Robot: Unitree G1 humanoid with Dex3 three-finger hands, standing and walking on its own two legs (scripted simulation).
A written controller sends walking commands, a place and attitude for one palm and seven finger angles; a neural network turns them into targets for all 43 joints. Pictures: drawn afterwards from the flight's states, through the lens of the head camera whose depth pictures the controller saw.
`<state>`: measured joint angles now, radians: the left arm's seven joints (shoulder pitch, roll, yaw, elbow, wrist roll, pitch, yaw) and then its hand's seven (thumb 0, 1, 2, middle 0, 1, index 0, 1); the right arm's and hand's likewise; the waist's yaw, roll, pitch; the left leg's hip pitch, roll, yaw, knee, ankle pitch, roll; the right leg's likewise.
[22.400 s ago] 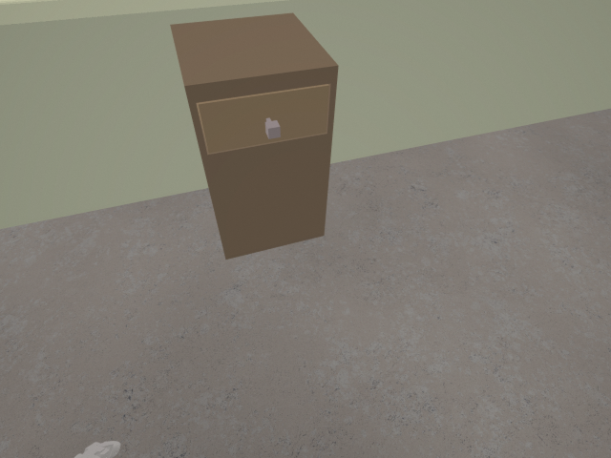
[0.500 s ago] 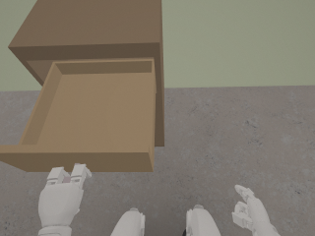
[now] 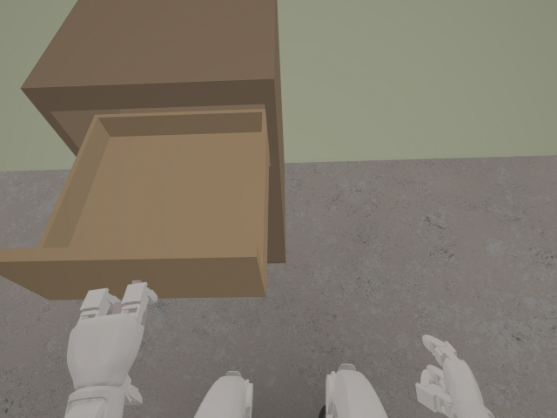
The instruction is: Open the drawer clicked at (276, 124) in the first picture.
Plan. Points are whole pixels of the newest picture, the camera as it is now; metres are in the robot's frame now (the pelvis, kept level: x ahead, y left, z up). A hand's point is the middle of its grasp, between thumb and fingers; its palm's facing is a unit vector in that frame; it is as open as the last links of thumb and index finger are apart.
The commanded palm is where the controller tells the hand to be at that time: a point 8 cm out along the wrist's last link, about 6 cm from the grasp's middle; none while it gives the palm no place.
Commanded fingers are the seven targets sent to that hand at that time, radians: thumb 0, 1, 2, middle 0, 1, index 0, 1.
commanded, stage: lift the hand off the handle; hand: left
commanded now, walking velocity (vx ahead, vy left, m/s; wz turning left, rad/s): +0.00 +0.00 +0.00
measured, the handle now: (132, 305) +0.28 +0.24 -0.03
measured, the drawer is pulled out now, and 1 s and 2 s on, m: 0.30 0.30 0.30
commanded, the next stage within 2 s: none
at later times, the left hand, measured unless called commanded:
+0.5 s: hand (121, 334) +0.24 +0.24 -0.03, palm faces -0.04 -0.06 -1.00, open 13.8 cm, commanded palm +0.21 +0.24 +0.03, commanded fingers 0.00 -0.50 0.30 -0.30 -1.20 -0.30 -1.20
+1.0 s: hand (110, 326) +0.24 +0.24 +0.01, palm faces -0.03 -0.07 -1.00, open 13.7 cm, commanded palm +0.22 +0.24 +0.06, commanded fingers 0.00 -0.50 0.30 -0.30 -1.20 -0.30 -1.20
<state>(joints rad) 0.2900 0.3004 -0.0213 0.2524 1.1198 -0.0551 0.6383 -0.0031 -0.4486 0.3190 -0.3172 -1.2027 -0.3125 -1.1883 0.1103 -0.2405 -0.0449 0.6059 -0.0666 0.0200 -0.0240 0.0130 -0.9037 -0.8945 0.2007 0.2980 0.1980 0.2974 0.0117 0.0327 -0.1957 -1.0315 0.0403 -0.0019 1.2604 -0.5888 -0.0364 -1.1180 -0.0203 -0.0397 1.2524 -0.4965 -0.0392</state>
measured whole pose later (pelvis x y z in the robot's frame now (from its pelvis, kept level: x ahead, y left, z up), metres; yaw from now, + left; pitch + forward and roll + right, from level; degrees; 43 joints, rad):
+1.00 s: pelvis +0.02 +0.01 +0.04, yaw +0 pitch +16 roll +0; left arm 0.34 0.30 -0.07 0.16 1.08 0.02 0.57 0.00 -0.49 0.30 -0.31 -1.20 -0.34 -1.21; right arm 0.14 -0.23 -0.02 0.56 -0.05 0.04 -0.01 0.01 -0.90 -0.89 0.20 0.30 0.20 0.30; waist 0.02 0.05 -0.17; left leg -0.80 0.04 0.01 1.06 -0.54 -0.02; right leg -0.88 -0.02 -0.03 1.05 -0.45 -0.02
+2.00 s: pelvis +0.04 +0.02 +0.08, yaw -1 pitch +10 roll +0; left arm 0.45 0.33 -0.08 -0.06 1.03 0.02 0.44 0.00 -0.49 0.30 -0.31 -1.20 -0.32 -1.20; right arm 0.16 -0.23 -0.02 0.53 -0.04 0.05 0.02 0.01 -0.90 -0.89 0.20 0.30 0.20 0.30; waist 0.06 0.07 -0.12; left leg -0.53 0.03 0.02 0.84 -0.47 -0.02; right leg -0.62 -0.02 -0.03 0.84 -0.39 -0.01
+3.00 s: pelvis +0.04 +0.02 +0.10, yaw -1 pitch +5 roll +0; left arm 0.49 0.40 -0.01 -0.25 0.95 0.02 0.28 0.00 -0.49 0.30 -0.31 -1.20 -0.32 -1.20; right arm 0.16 -0.24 -0.01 0.55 -0.02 0.05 0.01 0.02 -0.90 -0.89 0.20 0.30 0.20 0.30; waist 0.09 0.09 -0.07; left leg -0.36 0.02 0.02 0.67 -0.40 -0.01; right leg -0.44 -0.02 -0.03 0.68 -0.33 0.00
